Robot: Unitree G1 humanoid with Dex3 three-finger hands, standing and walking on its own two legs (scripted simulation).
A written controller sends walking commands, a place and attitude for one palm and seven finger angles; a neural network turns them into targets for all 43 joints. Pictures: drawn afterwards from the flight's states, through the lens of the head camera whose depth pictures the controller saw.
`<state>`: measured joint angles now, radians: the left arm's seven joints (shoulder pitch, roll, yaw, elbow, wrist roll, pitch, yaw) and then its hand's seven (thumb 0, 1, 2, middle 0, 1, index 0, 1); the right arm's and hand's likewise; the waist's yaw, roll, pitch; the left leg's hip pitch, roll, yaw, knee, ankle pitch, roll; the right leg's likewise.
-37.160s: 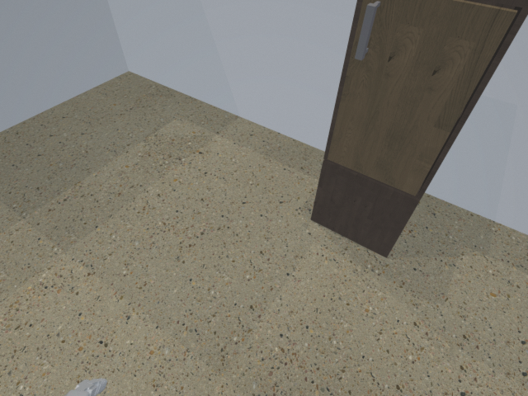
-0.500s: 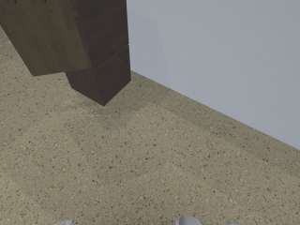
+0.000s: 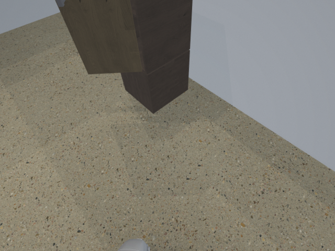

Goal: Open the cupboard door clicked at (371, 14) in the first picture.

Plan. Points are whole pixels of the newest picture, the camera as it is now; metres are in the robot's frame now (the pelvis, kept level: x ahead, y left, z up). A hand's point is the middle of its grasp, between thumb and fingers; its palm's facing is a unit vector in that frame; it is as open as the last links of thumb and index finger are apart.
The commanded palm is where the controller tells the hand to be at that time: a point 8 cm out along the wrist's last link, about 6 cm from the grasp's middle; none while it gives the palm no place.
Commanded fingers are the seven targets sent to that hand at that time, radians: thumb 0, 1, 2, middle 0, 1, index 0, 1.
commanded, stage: take the last steps up to it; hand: left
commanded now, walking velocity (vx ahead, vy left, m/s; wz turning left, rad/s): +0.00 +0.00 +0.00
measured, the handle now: out of the picture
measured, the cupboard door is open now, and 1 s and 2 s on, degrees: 49 49 49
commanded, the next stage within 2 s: come to a stop and stand still in 1.62 s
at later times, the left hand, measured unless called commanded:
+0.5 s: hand out of the picture +0.12 +0.26 -0.17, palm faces +0.15 -0.97 -0.19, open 7.4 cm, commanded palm none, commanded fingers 0.00 0.90 0.90 -0.20 -0.30 -0.20 -0.30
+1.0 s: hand (87, 219) +0.21 +0.26 -0.16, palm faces +0.25 -0.94 -0.24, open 7.1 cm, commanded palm none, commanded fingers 0.00 0.90 0.90 -0.20 -0.30 -0.20 -0.30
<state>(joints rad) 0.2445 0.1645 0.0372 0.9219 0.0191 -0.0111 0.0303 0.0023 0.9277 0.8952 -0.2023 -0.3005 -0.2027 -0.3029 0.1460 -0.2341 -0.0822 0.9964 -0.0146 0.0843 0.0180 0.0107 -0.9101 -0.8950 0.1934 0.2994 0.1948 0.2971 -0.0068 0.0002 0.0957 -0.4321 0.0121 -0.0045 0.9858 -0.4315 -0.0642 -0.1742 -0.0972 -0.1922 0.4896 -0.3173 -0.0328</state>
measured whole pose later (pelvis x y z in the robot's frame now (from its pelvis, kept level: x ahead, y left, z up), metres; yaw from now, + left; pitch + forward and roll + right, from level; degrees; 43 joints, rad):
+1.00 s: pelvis +0.25 +0.07 +0.01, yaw +11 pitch +1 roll +2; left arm 0.31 0.16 0.05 1.07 0.01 -0.08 0.01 -0.02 0.95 0.90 -0.20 -0.30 -0.20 -0.30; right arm 0.21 -0.19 -0.07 1.06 -0.02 0.01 0.03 0.01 -0.91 -0.90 0.19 0.30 0.19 0.30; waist 0.01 0.01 0.05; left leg -0.59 0.10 0.03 0.94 -0.15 -0.05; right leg -0.07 -0.08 -0.20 0.34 -0.28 0.00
